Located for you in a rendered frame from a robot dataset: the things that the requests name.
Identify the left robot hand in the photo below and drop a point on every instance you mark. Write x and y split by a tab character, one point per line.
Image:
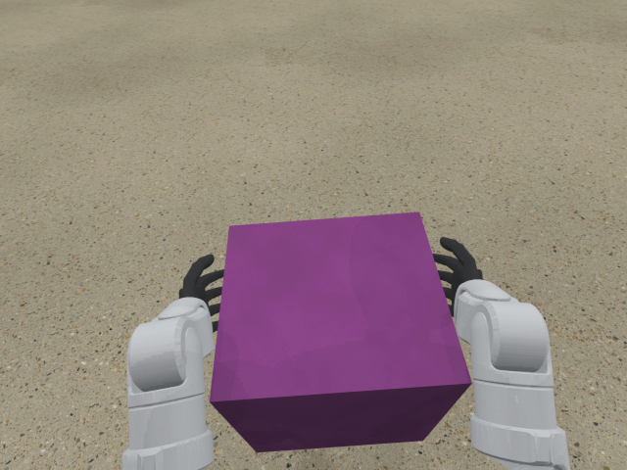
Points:
194	285

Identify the right robot hand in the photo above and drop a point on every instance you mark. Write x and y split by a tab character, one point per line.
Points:
463	267

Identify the robot right forearm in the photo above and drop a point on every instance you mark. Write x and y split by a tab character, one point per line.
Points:
514	421

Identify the robot left forearm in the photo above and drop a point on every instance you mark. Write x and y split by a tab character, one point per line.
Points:
165	383

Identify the carton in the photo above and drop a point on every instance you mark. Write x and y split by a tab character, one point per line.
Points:
334	332

